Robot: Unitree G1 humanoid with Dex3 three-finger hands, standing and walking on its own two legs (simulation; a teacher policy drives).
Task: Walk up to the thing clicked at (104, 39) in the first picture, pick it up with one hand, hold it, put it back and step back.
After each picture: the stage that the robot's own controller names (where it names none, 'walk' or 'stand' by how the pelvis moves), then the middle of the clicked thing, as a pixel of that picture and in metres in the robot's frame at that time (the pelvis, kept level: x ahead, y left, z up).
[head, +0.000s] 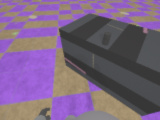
stand; (106, 38) +0.77 -0.11 +0.06
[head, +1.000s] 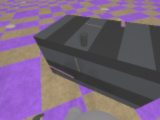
walk; (84, 39) +0.68 +0.13 +0.08
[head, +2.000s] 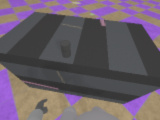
stand; (66, 49) +0.47 +0.21 +0.09
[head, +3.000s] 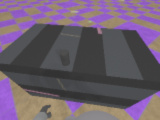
walk; (65, 58) +0.45 +0.22 +0.06
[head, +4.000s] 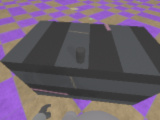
stand; (80, 55) +0.47 +0.11 +0.07
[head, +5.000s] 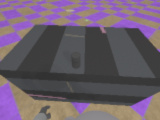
stand; (76, 60) +0.44 +0.13 +0.06
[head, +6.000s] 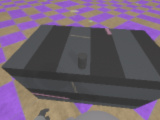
stand; (82, 61) +0.44 +0.09 +0.05
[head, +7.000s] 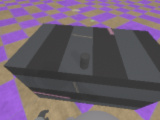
stand; (84, 61) +0.44 +0.07 +0.05
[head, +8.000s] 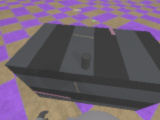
rise first; (85, 61) +0.44 +0.06 +0.05
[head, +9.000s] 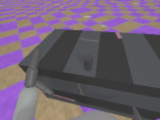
rise first; (88, 63) +0.44 +0.07 +0.06
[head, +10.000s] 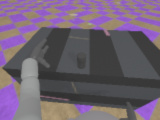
go down; (81, 61) +0.46 +0.07 +0.06
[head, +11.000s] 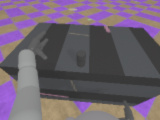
go down; (81, 59) +0.46 +0.07 +0.06
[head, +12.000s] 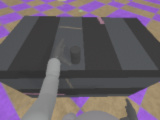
close in; (75, 55) +0.45 +0.09 +0.08
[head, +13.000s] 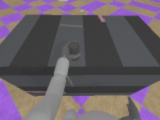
close; (74, 51) +0.47 +0.09 +0.10
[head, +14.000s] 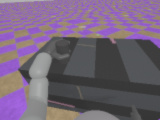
lift; (63, 52) +0.32 +0.18 +0.27
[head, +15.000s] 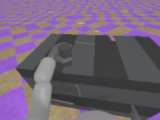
hold; (65, 55) +0.33 +0.17 +0.24
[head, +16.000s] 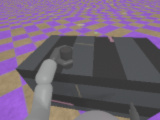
hold; (66, 58) +0.32 +0.16 +0.23
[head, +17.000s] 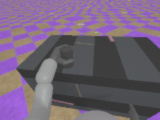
hold; (67, 57) +0.33 +0.16 +0.23
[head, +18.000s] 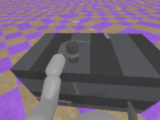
crouch; (73, 52) +0.38 +0.12 +0.22
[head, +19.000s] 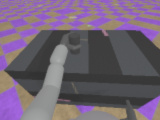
lower; (74, 44) +0.44 +0.11 +0.23
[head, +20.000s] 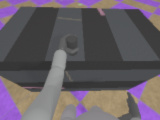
lower; (72, 46) +0.49 +0.10 +0.12
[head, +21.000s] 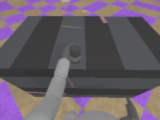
lower; (75, 54) +0.44 +0.09 +0.10
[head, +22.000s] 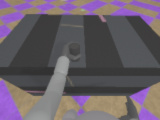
lower; (74, 52) +0.46 +0.09 +0.10
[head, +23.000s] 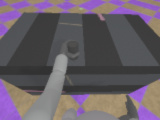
lower; (73, 51) +0.47 +0.10 +0.10
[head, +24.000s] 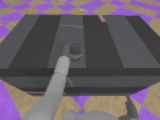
open; (75, 52) +0.46 +0.09 +0.10
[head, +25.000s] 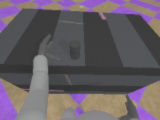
rise; (75, 50) +0.46 +0.09 +0.10
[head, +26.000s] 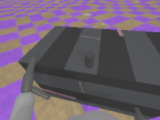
sink last; (89, 60) +0.45 +0.07 +0.07
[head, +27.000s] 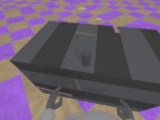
stand; (86, 58) +0.45 +0.07 +0.06
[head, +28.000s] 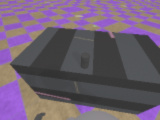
stand; (85, 60) +0.46 +0.07 +0.06
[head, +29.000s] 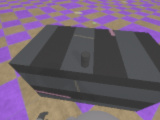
stand; (85, 59) +0.46 +0.07 +0.05
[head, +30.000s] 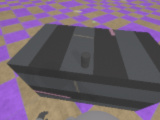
stand; (85, 60) +0.45 +0.07 +0.05
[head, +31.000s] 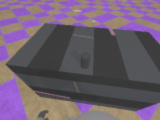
stand; (85, 61) +0.45 +0.07 +0.05
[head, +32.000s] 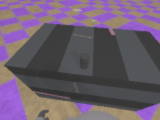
stand; (84, 61) +0.44 +0.07 +0.05
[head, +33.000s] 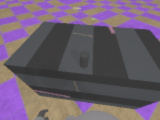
walk; (84, 60) +0.44 +0.08 +0.05
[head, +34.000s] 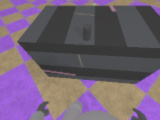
walk; (87, 32) +0.67 +0.10 +0.08
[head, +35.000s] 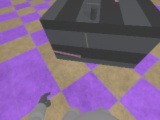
walk; (93, 13) +1.01 +0.06 +0.09
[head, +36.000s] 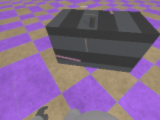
stand; (92, 22) +1.09 +0.08 +0.07
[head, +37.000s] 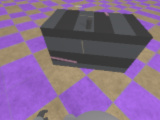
stand; (89, 24) +1.06 +0.08 +0.06
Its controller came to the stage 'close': yes
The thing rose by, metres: 0.20
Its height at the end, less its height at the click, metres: +0.00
